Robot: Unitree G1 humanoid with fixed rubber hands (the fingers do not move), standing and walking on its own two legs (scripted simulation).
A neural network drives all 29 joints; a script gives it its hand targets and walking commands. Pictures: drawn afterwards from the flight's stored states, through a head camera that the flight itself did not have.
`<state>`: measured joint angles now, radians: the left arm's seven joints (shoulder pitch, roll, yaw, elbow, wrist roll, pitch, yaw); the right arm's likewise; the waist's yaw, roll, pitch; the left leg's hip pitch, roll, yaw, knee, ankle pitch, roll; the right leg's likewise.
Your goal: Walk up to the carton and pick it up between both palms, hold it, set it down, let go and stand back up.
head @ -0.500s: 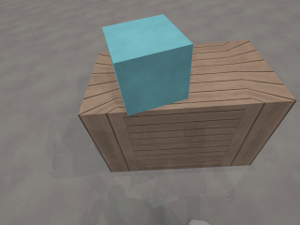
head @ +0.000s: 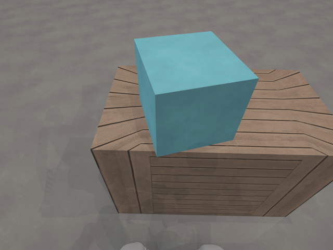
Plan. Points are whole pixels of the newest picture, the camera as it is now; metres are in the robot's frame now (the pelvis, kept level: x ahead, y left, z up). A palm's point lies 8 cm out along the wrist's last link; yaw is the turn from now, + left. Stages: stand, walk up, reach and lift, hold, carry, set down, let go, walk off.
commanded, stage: walk up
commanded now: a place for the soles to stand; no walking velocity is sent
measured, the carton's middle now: (185, 91) +0.62 -0.04 +0.03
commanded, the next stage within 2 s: none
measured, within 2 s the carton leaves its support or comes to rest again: neither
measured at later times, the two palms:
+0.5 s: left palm (55, 231) +0.18 +0.30 -0.08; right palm (294, 242) +0.18 -0.32 -0.12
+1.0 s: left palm (55, 233) +0.18 +0.31 -0.10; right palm (284, 221) +0.22 -0.29 -0.09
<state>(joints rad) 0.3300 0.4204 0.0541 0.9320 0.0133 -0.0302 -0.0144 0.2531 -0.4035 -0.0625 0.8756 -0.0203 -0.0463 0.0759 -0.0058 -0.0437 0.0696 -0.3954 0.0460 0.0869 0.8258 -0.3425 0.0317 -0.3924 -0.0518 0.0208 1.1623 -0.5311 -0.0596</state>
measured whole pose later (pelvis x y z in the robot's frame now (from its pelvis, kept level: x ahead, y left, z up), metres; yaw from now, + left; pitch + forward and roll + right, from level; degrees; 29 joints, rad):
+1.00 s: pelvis +0.15 +0.01 +0.02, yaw -1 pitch -3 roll -1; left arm 0.20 0.36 0.01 1.10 0.01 -0.02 -0.01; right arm 0.13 -0.37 -0.01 1.08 0.00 0.00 0.02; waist 0.02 0.01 0.07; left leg -0.33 0.04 0.01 0.67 -0.29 -0.01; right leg -0.29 -0.03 -0.01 0.64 -0.29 0.03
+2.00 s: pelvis +0.19 +0.00 +0.04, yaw -3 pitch -3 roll +0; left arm 0.15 0.34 0.02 1.17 0.02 0.01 -0.03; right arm 0.15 -0.34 -0.02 1.15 -0.02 -0.01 0.01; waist 0.00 0.00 0.05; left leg -0.15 0.04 0.04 0.44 -0.25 -0.03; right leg -0.16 -0.02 0.02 0.47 -0.26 0.02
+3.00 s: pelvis +0.22 -0.02 +0.04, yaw -4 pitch -4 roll +0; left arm 0.12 0.33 0.04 1.08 0.01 0.03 -0.02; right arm 0.17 -0.34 -0.01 1.07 -0.02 -0.01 -0.01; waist 0.00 -0.02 0.07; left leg -0.09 0.09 0.06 0.47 -0.31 -0.06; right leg -0.12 0.01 0.02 0.50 -0.32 -0.01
